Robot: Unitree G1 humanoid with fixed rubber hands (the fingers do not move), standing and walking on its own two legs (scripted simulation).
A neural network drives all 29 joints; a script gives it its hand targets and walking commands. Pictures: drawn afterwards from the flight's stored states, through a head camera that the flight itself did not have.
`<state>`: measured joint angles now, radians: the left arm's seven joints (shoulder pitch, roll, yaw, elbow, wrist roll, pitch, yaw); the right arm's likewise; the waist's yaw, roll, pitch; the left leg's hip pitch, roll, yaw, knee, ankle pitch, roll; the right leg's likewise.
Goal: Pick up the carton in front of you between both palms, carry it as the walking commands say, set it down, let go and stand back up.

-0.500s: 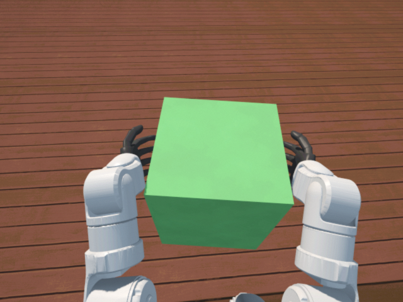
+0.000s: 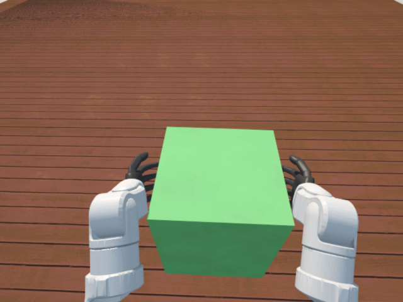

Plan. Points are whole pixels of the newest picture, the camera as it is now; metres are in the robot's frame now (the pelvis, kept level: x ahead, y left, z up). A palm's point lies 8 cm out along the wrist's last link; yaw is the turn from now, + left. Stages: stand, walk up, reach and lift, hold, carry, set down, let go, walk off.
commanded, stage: carry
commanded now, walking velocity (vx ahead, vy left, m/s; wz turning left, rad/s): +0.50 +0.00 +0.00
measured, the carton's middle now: (216, 205) +0.32 +0.00 +0.05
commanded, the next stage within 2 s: none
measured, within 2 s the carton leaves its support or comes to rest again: neither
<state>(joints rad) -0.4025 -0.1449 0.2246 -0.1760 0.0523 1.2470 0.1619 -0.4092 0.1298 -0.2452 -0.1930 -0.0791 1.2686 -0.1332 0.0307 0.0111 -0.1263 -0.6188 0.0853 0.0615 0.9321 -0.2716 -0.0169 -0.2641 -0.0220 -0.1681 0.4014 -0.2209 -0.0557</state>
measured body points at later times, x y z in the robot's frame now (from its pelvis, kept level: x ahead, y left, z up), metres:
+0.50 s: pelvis +0.32 +0.04 +0.01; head +0.29 +0.05 +0.45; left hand +0.58 +0.17 +0.09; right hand +0.56 -0.13 +0.09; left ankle +0.26 +0.13 -0.74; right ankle +0.42 -0.11 -0.70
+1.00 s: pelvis +0.64 -0.02 +0.01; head +0.62 -0.03 +0.46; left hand +0.89 +0.13 +0.10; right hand +0.89 -0.17 +0.09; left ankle +0.75 +0.15 -0.69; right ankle +0.58 -0.10 -0.74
